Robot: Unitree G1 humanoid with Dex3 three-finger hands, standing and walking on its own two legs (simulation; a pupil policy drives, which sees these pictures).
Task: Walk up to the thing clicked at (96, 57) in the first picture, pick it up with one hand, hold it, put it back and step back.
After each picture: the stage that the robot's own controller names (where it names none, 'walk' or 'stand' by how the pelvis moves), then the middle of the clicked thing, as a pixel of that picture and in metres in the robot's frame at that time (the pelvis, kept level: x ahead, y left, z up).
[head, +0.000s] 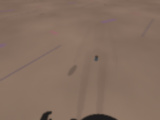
stand; (96, 58) +1.33 -0.12 -0.72
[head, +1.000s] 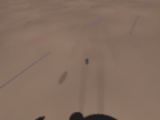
walk; (86, 61) +1.22 +0.17 -0.70
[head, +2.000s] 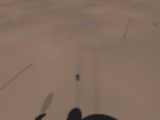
walk; (77, 77) +0.77 +0.25 -0.71
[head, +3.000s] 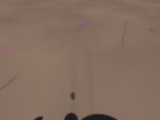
walk; (72, 96) +0.44 +0.18 -0.70
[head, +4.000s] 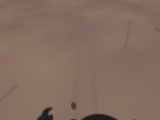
stand; (73, 106) +0.33 +0.20 -0.72
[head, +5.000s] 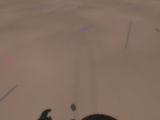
stand; (73, 107) +0.31 +0.19 -0.72
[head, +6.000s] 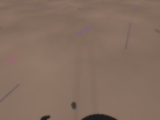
stand; (73, 105) +0.35 +0.20 -0.73
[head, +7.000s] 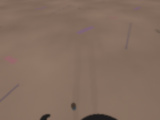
stand; (73, 106) +0.34 +0.20 -0.73
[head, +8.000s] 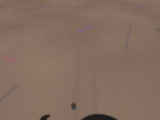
go down; (73, 106) +0.33 +0.20 -0.73
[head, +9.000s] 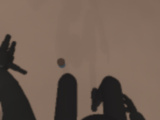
go down; (61, 63) +0.43 +0.22 -0.31
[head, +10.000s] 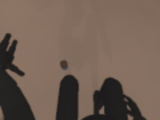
approach; (64, 65) +0.43 +0.21 -0.31
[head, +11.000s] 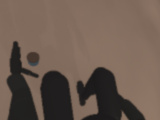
close in; (33, 59) +0.42 +0.26 -0.23
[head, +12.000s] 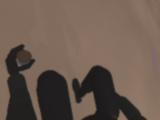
close; (24, 58) +0.41 +0.27 -0.23
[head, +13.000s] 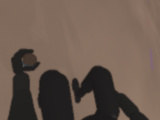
lift; (29, 60) +0.39 +0.25 -0.23
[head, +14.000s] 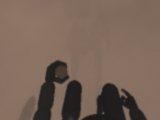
lift; (62, 73) +0.33 +0.20 -0.04
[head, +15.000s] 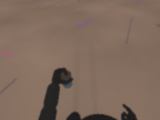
hold; (66, 79) +0.32 +0.17 +0.01
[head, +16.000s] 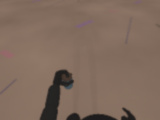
hold; (67, 81) +0.32 +0.17 -0.01
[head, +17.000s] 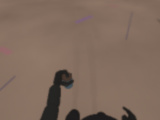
crouch; (67, 80) +0.32 +0.17 -0.03
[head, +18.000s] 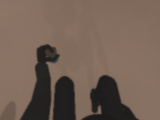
lower; (52, 55) +0.46 +0.22 -0.10
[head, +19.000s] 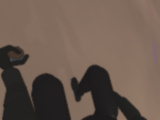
lower; (17, 57) +0.43 +0.28 -0.23
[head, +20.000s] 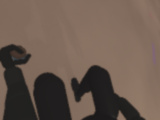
lower; (19, 56) +0.43 +0.28 -0.23
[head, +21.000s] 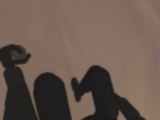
lower; (19, 55) +0.43 +0.28 -0.23
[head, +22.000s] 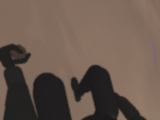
lower; (19, 55) +0.43 +0.28 -0.23
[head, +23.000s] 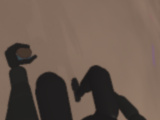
open; (24, 55) +0.43 +0.26 -0.23
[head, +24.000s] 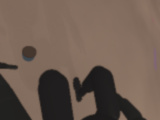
stand; (29, 54) +0.42 +0.26 -0.23
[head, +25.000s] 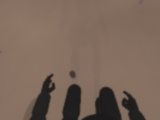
walk; (72, 74) +0.43 +0.18 -0.47
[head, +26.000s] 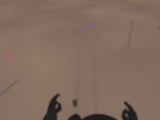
stand; (74, 103) +0.36 +0.16 -0.67
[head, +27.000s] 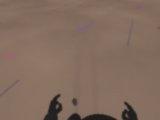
stand; (74, 102) +0.38 +0.17 -0.67
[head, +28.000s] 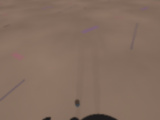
stand; (77, 103) +0.38 +0.17 -0.71
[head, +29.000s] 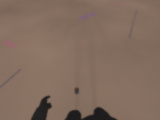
walk; (76, 90) +0.43 +0.13 -0.70
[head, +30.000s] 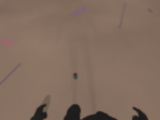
walk; (75, 76) +0.64 +0.21 -0.70
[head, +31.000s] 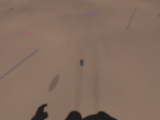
stand; (81, 62) +0.98 +0.18 -0.69
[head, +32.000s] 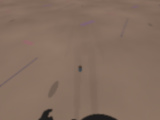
stand; (80, 68) +1.00 +0.19 -0.72
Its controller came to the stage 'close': yes
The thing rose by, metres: 0.72
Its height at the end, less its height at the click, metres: +0.00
